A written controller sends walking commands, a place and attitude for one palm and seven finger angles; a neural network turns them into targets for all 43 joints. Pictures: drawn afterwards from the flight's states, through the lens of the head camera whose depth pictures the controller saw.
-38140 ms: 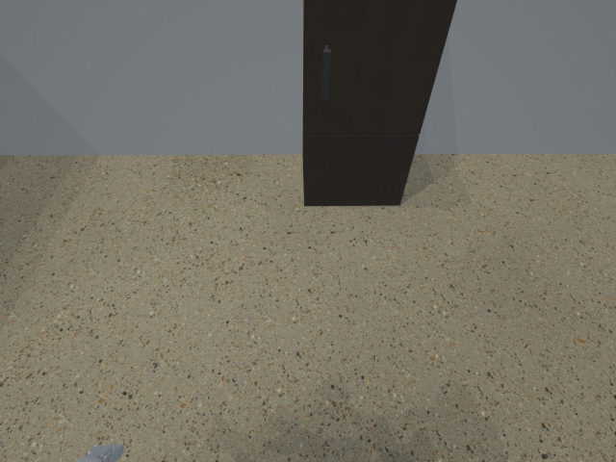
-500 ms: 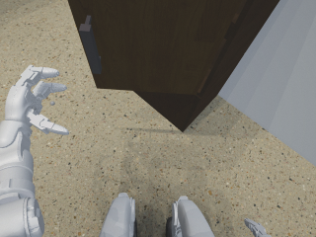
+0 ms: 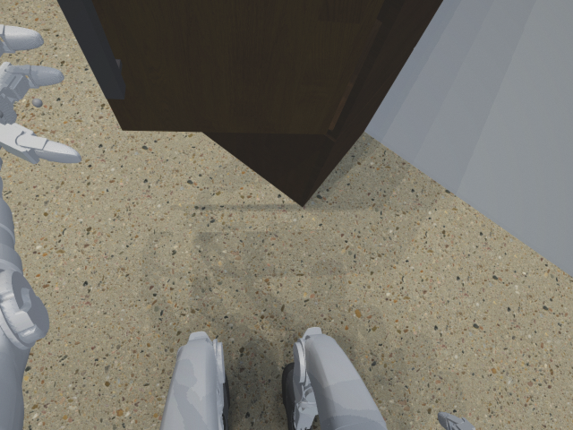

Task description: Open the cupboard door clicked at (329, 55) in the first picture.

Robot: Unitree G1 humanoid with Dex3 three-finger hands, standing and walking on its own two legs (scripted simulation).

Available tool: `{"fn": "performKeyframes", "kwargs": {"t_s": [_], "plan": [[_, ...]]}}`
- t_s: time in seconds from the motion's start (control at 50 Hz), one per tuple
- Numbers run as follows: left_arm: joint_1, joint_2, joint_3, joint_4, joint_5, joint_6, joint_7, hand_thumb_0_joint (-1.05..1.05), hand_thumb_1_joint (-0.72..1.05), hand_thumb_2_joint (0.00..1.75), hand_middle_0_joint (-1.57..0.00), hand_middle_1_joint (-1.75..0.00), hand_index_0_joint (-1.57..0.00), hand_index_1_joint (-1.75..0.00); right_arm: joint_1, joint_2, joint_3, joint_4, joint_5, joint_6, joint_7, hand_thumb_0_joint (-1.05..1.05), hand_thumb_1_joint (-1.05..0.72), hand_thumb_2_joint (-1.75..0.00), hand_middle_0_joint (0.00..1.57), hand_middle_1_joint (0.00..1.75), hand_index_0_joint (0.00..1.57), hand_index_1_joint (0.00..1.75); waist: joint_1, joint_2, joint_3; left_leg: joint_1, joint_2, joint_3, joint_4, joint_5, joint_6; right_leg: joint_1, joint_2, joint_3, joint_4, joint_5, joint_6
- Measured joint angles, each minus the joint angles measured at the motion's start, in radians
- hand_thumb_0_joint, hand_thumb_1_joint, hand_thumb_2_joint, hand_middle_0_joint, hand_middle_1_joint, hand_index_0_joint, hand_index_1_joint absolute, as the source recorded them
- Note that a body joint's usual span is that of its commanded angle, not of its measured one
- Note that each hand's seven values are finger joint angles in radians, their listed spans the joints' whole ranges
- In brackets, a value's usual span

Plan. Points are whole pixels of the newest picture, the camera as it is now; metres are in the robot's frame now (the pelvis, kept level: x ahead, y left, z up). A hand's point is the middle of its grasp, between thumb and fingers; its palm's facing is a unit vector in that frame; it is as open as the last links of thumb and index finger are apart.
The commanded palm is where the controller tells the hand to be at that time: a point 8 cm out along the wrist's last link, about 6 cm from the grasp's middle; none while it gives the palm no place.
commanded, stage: move the hooked fingers beside the handle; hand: left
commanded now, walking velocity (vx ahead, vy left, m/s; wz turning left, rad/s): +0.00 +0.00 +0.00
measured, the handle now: (98, 36) +0.62 +0.22 +0.05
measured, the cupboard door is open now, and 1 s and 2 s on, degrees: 41 41 41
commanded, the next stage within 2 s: slide the fingers in behind the handle in 1.10 s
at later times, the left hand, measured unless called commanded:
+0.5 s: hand (51, 67) +0.58 +0.28 +0.04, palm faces +0.03 -1.00 -0.04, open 14.0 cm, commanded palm +0.58 +0.29 +0.05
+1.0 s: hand (44, 65) +0.57 +0.28 +0.05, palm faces +0.03 -1.00 -0.02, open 14.0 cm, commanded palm +0.57 +0.29 +0.05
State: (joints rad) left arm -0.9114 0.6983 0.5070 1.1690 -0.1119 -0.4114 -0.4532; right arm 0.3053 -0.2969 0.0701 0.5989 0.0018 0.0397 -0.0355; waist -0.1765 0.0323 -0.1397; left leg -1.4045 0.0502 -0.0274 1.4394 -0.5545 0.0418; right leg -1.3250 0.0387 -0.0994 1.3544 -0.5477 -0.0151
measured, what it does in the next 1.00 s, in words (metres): stands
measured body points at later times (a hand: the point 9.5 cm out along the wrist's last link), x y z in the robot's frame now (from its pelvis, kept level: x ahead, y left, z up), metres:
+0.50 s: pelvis +0.00 +0.00 -0.02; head +0.23 +0.05 +0.36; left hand +0.57 +0.33 +0.04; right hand -0.02 -0.26 -0.11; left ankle +0.05 +0.09 -0.58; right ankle +0.04 -0.12 -0.58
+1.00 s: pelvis +0.01 +0.01 +0.00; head +0.22 +0.07 +0.39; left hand +0.56 +0.33 +0.05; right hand +0.02 -0.26 -0.09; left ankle +0.05 +0.09 -0.58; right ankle +0.04 -0.12 -0.58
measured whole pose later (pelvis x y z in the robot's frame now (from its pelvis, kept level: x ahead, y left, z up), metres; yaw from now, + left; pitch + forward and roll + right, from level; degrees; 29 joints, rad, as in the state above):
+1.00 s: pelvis +0.01 +0.01 +0.00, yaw -2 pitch +33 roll -9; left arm -1.08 0.81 0.50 1.21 -0.03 -0.33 -0.40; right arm 0.34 -0.28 0.11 0.56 -0.02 0.09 -0.01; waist -0.25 0.04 -0.12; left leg -1.47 0.06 -0.05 1.46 -0.58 0.05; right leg -1.37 0.05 -0.12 1.33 -0.55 0.00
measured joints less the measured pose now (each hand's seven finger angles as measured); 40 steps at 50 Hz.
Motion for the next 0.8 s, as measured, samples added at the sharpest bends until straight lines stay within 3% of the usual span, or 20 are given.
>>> {"fn": "performKeyframes", "kwargs": {"t_s": [0.4,0.58,0.8], "plan": [[-0.271,0.207,0.02,0.11,0.111,0.104,0.027,-0.01,-0.5,0.3,-0.3,-1.2,-0.3,-1.2,0.042,0.002,0.059,-0.041,-0.021,0.038,-0.001,0.0,-0.91,-0.89,0.2,0.3,0.2,0.3,-0.097,0.016,0.032,-0.159,0.018,-0.026,0.083,-0.017,0.0,-0.145,0.018,-0.024,0.056,-0.003,-0.002],[-0.23,0.211,0.045,0.044,0.102,0.139,0.006,-0.01,-0.5,0.3,-0.3,-1.2,-0.3,-1.2,0.062,0.023,0.062,-0.028,-0.021,0.053,0.01,0.0,-0.91,-0.89,0.21,0.3,0.2,0.3,-0.083,0.011,0.04,-0.162,0.02,-0.023,0.079,-0.024,0.006,-0.147,0.022,-0.019,0.045,-0.005,0.005],[-0.192,0.127,-0.001,0.009,0.08,0.141,0.025,-0.01,-0.5,0.3,-0.3,-1.2,-0.3,-1.2,0.053,0.028,0.041,-0.018,-0.027,0.048,0.022,0.0,-0.91,-0.89,0.21,0.3,0.2,0.3,-0.066,0.007,0.02,-0.095,0.009,-0.03,0.028,-0.019,0.008,-0.069,0.015,-0.025,-0.017,0.0,0.011]]}}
